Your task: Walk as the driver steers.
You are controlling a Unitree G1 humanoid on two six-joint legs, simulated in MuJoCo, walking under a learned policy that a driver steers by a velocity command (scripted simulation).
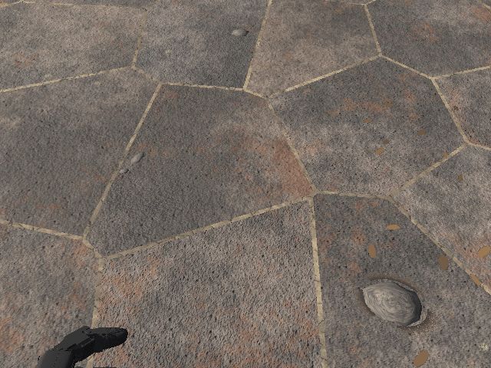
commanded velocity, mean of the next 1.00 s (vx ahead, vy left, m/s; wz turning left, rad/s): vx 0.30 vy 0.00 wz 0.22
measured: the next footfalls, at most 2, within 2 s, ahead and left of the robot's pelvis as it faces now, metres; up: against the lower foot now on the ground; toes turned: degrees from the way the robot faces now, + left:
left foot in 0.40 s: +0.06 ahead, +0.13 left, +0.00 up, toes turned +15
right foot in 0.90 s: +0.46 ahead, +0.02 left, +0.00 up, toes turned +13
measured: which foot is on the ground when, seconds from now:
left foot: down 0.00-0.00, up 0.02-0.38, down 0.40-0.92, up 0.94-1.00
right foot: down 0.00-0.38, up 0.40-0.88, down 0.90-1.00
